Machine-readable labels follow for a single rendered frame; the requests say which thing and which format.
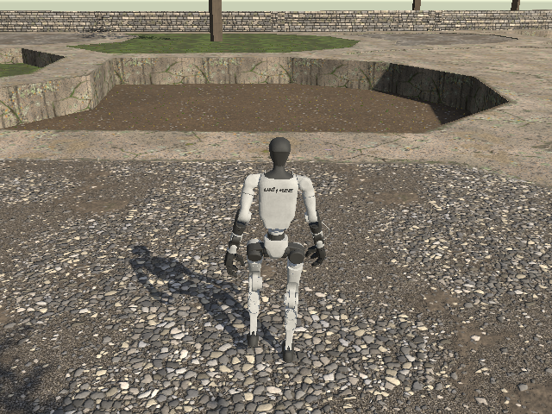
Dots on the left robot hand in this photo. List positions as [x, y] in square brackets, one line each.
[228, 262]

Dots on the right robot foot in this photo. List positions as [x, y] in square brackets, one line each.
[287, 354]

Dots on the left robot upper arm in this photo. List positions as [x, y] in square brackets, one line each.
[247, 195]

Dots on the right robot hand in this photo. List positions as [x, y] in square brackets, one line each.
[319, 252]

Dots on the robot head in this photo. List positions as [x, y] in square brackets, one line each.
[279, 149]

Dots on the right robot forearm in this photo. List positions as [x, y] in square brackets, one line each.
[316, 232]

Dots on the left robot forearm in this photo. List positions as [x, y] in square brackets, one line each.
[236, 235]

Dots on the right robot upper arm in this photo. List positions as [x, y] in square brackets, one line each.
[305, 184]

